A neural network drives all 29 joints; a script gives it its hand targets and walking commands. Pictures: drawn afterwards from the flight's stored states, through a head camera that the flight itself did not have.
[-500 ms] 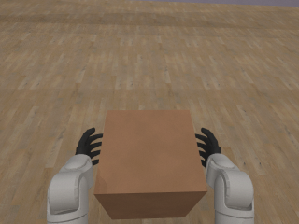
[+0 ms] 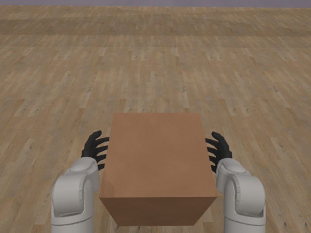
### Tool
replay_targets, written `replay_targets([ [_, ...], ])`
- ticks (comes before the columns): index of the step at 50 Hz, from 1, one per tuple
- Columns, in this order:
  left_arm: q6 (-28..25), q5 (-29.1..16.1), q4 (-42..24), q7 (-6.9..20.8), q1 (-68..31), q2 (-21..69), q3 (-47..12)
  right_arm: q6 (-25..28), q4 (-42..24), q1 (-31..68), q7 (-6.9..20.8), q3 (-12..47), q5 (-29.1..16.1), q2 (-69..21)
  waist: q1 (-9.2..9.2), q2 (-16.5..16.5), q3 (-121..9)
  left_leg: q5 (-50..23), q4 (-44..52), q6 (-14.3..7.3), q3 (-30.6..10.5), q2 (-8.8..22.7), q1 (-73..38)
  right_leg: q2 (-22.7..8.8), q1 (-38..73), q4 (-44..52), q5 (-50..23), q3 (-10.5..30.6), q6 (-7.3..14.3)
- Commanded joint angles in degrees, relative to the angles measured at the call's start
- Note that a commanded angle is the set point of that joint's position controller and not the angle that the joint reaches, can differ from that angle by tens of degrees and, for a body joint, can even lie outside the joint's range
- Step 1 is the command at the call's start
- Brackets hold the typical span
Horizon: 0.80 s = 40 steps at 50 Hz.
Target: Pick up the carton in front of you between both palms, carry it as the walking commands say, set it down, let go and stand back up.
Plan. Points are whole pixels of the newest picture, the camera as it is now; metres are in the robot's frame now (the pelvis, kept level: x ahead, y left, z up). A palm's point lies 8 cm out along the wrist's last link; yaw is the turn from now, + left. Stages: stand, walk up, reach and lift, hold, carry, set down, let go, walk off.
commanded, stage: carry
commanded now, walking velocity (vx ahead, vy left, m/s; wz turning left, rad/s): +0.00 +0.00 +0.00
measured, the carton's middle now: (156, 172) +0.28 +0.00 +0.02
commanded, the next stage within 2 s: none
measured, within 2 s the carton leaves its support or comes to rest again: neither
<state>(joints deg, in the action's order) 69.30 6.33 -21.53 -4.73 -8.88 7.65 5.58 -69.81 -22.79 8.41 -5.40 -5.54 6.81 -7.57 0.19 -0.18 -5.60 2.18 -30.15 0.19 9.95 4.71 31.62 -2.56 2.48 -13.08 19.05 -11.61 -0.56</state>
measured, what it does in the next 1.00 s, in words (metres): walks ahead: left foot, then right foot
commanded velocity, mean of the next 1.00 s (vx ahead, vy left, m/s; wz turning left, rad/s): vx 0.00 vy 0.00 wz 0.00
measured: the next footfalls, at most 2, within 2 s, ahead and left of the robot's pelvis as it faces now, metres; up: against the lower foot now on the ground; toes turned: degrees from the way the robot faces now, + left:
left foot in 0.06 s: +0.22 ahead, +0.11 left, +0.00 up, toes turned +1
right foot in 0.38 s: +0.27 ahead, -0.12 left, +0.00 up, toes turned +13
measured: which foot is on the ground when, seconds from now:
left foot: up 0.00-0.04, down 0.06-1.00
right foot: down 0.00-0.08, up 0.10-0.36, down 0.38-1.00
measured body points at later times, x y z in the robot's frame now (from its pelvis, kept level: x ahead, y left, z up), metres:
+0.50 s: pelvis +0.22 +0.00 +0.00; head +0.20 +0.00 +0.45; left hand +0.50 +0.15 +0.09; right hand +0.49 -0.16 +0.08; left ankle +0.18 +0.10 -0.74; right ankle +0.23 -0.11 -0.74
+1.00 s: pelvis +0.25 -0.01 -0.01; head +0.23 -0.01 +0.44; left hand +0.52 +0.15 +0.07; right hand +0.52 -0.16 +0.07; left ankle +0.18 +0.10 -0.74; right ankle +0.23 -0.11 -0.74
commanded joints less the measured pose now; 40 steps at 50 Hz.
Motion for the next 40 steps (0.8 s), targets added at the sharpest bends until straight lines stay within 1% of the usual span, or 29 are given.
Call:
replay_targets([
  [1,1.01,-21.94,-0.56,14.95,-22.08,48.65,-38.53,-0.62,0.70,23.68,14.65,40.74,-23.40,-50.17,0.11,8.61,-7.32,-5.61,6.77,-0.61,5.83,-5.05,-11.80,-8.87,2.56,-10.63,-47.20,-1.76,2.58],
  [2,1.02,-21.96,-0.48,14.93,-22.39,48.66,-38.61,-0.59,1.12,23.55,14.90,40.53,-23.29,-50.20,-0.58,6.78,-9.82,-9.26,9.34,-0.67,6.99,-5.89,-21.58,-7.03,-1.47,-18.27,-46.66,-3.59,0.78],
  [3,0.93,-21.86,-0.21,14.95,-22.89,48.35,-38.72,-0.58,1.35,23.92,15.13,40.18,-23.23,-49.83,-1.36,3.11,-13.33,-20.76,8.31,-1.06,-0.66,1.50,-32.88,-5.14,-9.57,-27.68,-31.16,-2.69,-1.54],
  [4,1.40,-22.89,-1.10,14.85,-25.28,49.51,-40.10,-0.23,3.49,23.69,15.35,39.18,-22.65,-50.03,-2.17,-9.97,-21.14,-40.25,3.77,-9.87,-19.79,16.59,-50.87,-0.50,-24.99,-43.88,-8.25,0.30,-3.85],
  [5,1.21,-22.84,-1.07,14.98,-24.61,49.85,-40.53,0.44,4.55,22.11,15.48,39.27,-23.04,-51.24,-1.96,-15.34,-22.77,-46.83,7.86,-15.29,-27.44,20.21,-52.30,3.80,-32.64,-54.72,12.87,4.84,-3.51],
  [6,0.50,-22.83,-0.72,15.07,-25.02,51.73,-41.04,1.12,3.33,22.69,15.62,39.44,-23.60,-52.87,-1.50,-12.17,-21.94,-44.72,9.27,-14.48,-22.32,19.34,-48.08,1.20,-33.29,-57.24,13.93,9.53,-2.36],
  [7,-0.29,-23.01,-1.46,15.12,-26.59,52.88,-41.56,1.74,2.70,23.53,15.74,39.75,-23.96,-55.04,-1.45,-8.78,-21.69,-40.69,9.67,-11.98,-18.37,17.64,-45.52,-0.83,-33.22,-54.13,11.95,11.27,-1.19],
  [8,-0.94,-23.42,-1.97,15.08,-27.72,54.77,-42.09,2.33,1.67,24.71,15.80,40.06,-24.25,-56.52,-1.19,-6.16,-19.80,-37.94,11.00,-9.66,-13.96,15.86,-41.27,-3.06,-31.71,-46.87,8.76,11.90,-0.72],
  [9,-1.55,-23.84,-2.58,14.91,-28.07,55.97,-42.37,2.84,0.93,25.40,15.83,40.36,-24.45,-57.54,-0.65,-6.12,-18.82,-33.60,12.37,-7.10,-10.50,13.62,-37.75,-3.89,-28.49,-37.74,5.88,11.67,-0.79],
  [10,-2.08,-23.94,-3.00,14.64,-27.47,56.69,-42.59,3.23,0.14,25.42,15.85,40.48,-24.60,-57.79,-0.60,-6.46,-19.23,-31.81,13.13,-6.49,-7.88,12.10,-35.74,-2.31,-24.59,-32.72,4.65,9.52,-1.18],
  [11,-2.53,-23.55,-3.02,14.33,-25.85,57.02,-42.75,3.51,-0.33,24.46,15.89,40.44,-24.69,-57.56,-0.56,-6.79,-19.83,-31.64,13.17,-6.87,-6.30,11.83,-35.20,-1.42,-22.39,-28.72,4.91,8.57,-1.45],
  [12,-2.86,-23.10,-3.02,14.04,-24.11,56.80,-42.93,3.74,-0.60,23.22,15.94,40.42,-24.70,-57.19,-0.52,-7.16,-20.54,-31.92,12.45,-7.23,-5.07,11.75,-35.41,-0.89,-21.06,-24.88,4.65,7.74,-1.34],
  [14,-3.17,-22.48,-3.74,13.66,-22.32,55.83,-43.05,4.01,-1.16,21.20,16.07,40.43,-24.45,-56.24,-0.94,-8.92,-20.73,-32.66,10.92,-7.63,-3.24,11.29,-35.76,-0.42,-20.15,-19.39,-1.06,5.45,-1.39],
  [15,-3.14,-22.41,-4.47,13.57,-22.20,55.21,-43.06,4.00,-1.55,20.80,16.09,40.47,-24.37,-55.64,-1.04,-9.38,-20.64,-30.84,10.19,-7.43,-2.34,10.81,-34.99,-0.63,-19.05,-16.98,-4.66,4.50,-1.45],
  [16,-2.99,-22.50,-5.27,13.55,-22.37,54.57,-43.06,3.89,-2.09,21.09,16.07,40.55,-24.37,-54.97,-0.82,-8.87,-20.16,-26.76,9.12,-6.69,-1.13,9.81,-33.22,-0.83,-16.70,-13.26,-10.06,3.45,-1.53],
  [17,-2.72,-22.69,-6.19,13.62,-22.93,53.77,-43.00,3.69,-2.72,21.80,16.01,40.63,-24.39,-54.13,-0.53,-7.93,-19.18,-20.69,8.02,-5.24,-0.29,8.67,-30.48,-1.41,-13.25,-8.22,-17.73,2.68,-1.66],
  [18,-2.19,-22.75,-6.35,13.77,-23.50,52.82,-42.68,3.35,-2.72,22.25,15.90,40.55,-23.99,-53.24,-0.45,-6.93,-18.24,-12.58,7.01,-3.41,-0.38,7.52,-27.28,-3.06,-10.11,-6.49,-22.14,3.11,-1.60],
  [19,-1.42,-22.83,-6.12,13.98,-23.37,51.69,-42.24,2.89,-1.86,21.56,15.74,40.27,-23.22,-52.09,-0.30,-4.94,-17.72,-4.93,5.84,-1.97,-0.56,7.11,-22.55,-6.69,-6.17,-7.19,-25.67,5.53,-1.30],
  [20,-0.83,-22.63,-5.03,14.27,-23.82,50.57,-41.70,2.16,-1.72,21.83,15.57,40.24,-22.88,-50.85,-0.90,-0.38,-16.83,2.23,5.38,-0.28,-0.69,4.92,-20.29,-10.63,-5.95,-10.34,-33.66,9.07,-0.02],
  [21,-0.49,-22.33,-2.90,14.57,-23.55,50.44,-40.93,1.20,-2.11,23.21,15.44,40.46,-23.15,-50.14,-0.71,3.15,-15.66,3.09,6.49,0.50,-2.69,4.38,-22.11,-11.18,-8.17,-11.48,-33.99,9.66,1.23],
  [22,-0.07,-22.04,-0.69,14.78,-22.43,50.14,-40.03,0.40,-1.34,23.98,15.40,40.44,-23.09,-49.68,-0.69,5.08,-13.82,2.08,5.89,0.72,-2.92,5.03,-22.95,-10.52,-10.23,-11.30,-33.65,9.34,1.08],
  [23,0.35,-21.81,1.05,14.96,-21.59,49.86,-39.26,-0.11,0.16,24.12,15.40,40.46,-22.91,-49.46,-0.70,4.78,-12.98,-1.94,4.41,0.90,-3.01,5.47,-23.21,-9.76,-10.65,-11.80,-36.15,8.56,0.83],
  [25,0.79,-21.31,4.25,15.15,-20.34,49.65,-38.34,-0.68,2.94,23.78,15.53,40.28,-22.80,-49.38,-0.54,4.62,-13.13,-9.14,2.28,1.36,-2.95,5.30,-23.40,-9.03,-10.12,-13.63,-42.82,7.93,0.89],
  [27,0.71,-21.45,4.82,15.22,-21.91,50.40,-38.26,-0.65,3.71,25.29,15.66,40.36,-23.15,-50.24,-0.43,3.80,-14.37,-11.81,1.41,1.85,-2.82,4.97,-23.27,-8.64,-8.82,-15.02,-46.73,7.45,1.10],
  [29,0.48,-21.95,4.32,15.18,-24.25,51.53,-38.51,-0.44,3.73,27.04,15.71,40.49,-23.61,-51.45,-0.36,2.89,-15.06,-12.13,1.21,2.09,-2.73,4.66,-23.11,-8.61,-8.09,-15.82,-48.42,7.37,1.34],
  [34,0.10,-22.92,1.87,14.77,-26.99,52.91,-39.47,0.06,2.89,28.16,15.51,40.37,-24.13,-52.81,-0.26,1.14,-17.13,-14.92,0.60,2.02,-2.83,4.51,-24.68,-8.14,-7.75,-17.58,-47.79,7.13,1.60],
  [40,0.09,-23.09,0.60,14.62,-26.37,52.74,-40.03,0.30,2.36,26.59,15.29,40.02,-23.63,-52.71,-0.28,-0.13,-17.96,-18.21,0.00,1.65,-3.04,4.92,-26.02,-7.34,-9.05,-18.65,-42.92,6.59,1.24],
])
